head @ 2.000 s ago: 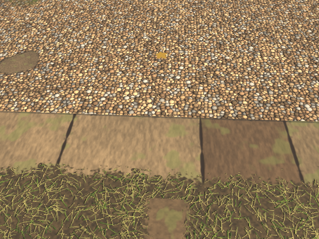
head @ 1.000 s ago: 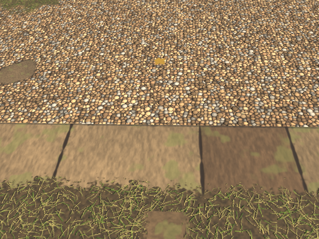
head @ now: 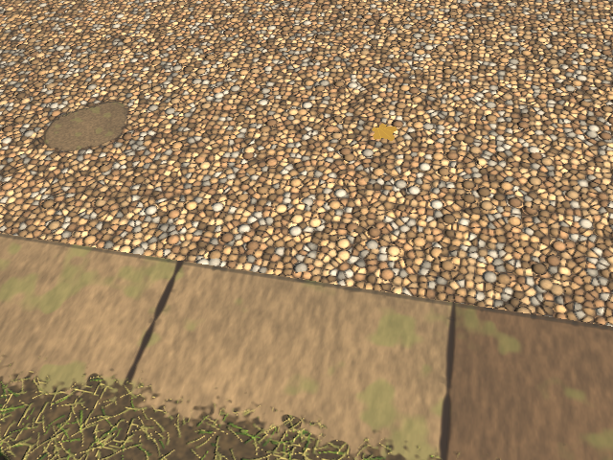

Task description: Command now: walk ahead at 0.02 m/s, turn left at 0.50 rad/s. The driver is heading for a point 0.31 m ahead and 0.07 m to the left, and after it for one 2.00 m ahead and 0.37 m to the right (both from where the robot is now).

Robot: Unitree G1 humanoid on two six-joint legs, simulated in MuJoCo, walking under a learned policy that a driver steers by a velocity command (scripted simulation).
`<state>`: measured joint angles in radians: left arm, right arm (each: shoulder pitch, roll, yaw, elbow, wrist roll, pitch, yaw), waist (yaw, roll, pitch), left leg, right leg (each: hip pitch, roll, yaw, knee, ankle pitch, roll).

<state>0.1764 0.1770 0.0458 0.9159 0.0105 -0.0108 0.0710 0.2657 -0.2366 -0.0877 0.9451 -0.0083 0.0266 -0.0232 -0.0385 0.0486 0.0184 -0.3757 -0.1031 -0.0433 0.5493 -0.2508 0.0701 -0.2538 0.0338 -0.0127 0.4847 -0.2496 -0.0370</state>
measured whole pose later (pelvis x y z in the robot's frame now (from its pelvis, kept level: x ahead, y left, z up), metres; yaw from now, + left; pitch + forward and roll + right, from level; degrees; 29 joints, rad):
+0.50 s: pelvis +0.00 +0.03 -0.01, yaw +18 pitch +1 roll +0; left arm 0.25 0.29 0.09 0.84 0.05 0.02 -0.01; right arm 0.19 -0.24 -0.07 0.78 -0.02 0.03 0.05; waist 0.02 -0.05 0.03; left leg -0.24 -0.04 0.06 0.58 -0.36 0.08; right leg -0.33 -0.10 -0.15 0.85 -0.51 -0.01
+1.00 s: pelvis +0.22 +0.11 -0.02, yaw +16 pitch +1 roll +0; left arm 0.11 0.24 0.03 0.77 0.04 -0.03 -0.04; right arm 0.43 -0.22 -0.02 0.95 -0.03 -0.07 -0.02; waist -0.02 0.00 0.05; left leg 0.11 -0.04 0.10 0.59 -0.46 0.06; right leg -0.49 0.08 -0.12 0.60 -0.14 -0.15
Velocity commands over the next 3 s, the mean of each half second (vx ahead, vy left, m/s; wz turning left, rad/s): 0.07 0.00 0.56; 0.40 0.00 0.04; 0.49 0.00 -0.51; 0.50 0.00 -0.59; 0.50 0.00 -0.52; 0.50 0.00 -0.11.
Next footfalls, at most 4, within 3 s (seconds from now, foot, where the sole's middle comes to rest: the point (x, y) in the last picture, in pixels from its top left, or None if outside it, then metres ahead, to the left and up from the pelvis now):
0.44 left None -0.01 0.11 -0.77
0.98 right None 0.37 0.10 -0.77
1.52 left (198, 378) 0.69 0.30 -0.77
2.04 right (307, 296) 0.90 0.03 -0.77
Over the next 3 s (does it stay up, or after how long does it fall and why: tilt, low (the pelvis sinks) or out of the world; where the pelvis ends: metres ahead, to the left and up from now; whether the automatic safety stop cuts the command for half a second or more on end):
stays up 1.29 -0.09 -0.03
